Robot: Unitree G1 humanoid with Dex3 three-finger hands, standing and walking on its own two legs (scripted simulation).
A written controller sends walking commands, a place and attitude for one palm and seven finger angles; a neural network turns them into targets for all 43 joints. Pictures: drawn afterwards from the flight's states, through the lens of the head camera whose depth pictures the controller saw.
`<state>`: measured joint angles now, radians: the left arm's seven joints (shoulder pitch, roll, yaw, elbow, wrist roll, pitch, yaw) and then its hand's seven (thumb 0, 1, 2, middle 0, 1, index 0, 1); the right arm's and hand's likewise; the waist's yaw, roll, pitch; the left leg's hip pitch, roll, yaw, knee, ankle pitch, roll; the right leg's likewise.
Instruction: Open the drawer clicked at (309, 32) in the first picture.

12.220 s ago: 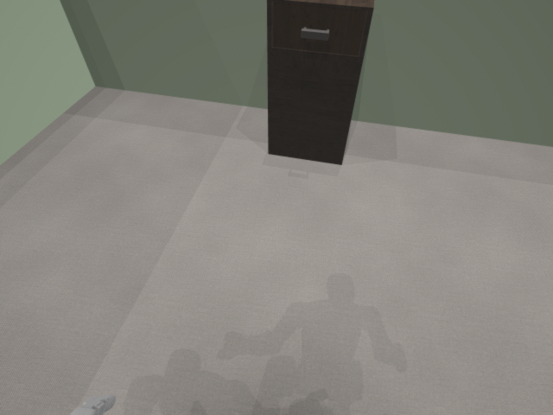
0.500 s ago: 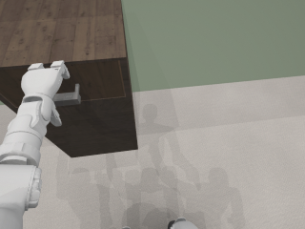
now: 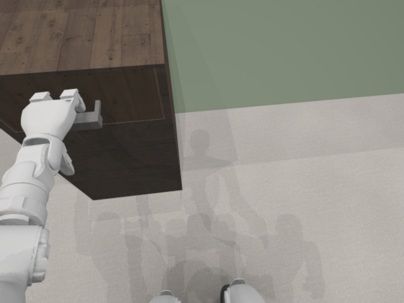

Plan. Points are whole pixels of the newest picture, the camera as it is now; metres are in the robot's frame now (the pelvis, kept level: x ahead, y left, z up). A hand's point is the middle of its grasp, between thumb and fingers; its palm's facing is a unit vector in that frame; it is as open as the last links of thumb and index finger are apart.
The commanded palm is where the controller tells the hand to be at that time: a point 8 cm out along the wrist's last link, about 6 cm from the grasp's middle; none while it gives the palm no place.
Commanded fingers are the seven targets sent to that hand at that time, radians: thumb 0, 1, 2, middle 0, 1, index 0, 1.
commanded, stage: lower the fingers behind the handle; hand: left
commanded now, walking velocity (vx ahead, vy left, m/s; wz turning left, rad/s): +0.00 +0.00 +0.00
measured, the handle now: (75, 114) +0.52 +0.28 -0.02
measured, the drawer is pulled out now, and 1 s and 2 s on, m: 0.00 0.00 0.00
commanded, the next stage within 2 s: close the thumb around the handle in 1.02 s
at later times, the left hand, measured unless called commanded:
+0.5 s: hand (74, 138) +0.47 +0.28 -0.03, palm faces -0.07 -0.04 -1.00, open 13.8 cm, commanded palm +0.46 +0.27 +0.02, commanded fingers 0.00 -0.50 0.30 -0.30 -1.20 -0.30 -1.20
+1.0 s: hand (74, 139) +0.47 +0.28 -0.04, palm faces -0.07 -0.04 -1.00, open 13.8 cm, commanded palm +0.45 +0.27 +0.01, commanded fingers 0.00 -0.50 0.30 -0.30 -1.20 -0.30 -1.20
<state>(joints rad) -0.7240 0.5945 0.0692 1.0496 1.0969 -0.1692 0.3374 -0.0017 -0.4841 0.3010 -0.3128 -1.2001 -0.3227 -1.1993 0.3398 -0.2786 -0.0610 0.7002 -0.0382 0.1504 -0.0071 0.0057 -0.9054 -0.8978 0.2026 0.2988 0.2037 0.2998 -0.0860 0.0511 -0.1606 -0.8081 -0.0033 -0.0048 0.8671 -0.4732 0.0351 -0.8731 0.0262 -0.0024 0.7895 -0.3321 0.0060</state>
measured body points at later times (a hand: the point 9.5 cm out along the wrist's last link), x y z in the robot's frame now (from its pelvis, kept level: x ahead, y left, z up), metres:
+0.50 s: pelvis -0.01 +0.01 -0.02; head +0.13 +0.02 +0.40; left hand +0.47 +0.28 +0.02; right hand -0.01 -0.27 -0.15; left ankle -0.05 +0.09 -0.69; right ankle +0.01 -0.13 -0.69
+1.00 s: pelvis -0.02 +0.01 -0.03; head +0.13 +0.02 +0.40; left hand +0.46 +0.28 +0.02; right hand -0.01 -0.27 -0.15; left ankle -0.05 +0.09 -0.69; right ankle +0.01 -0.13 -0.69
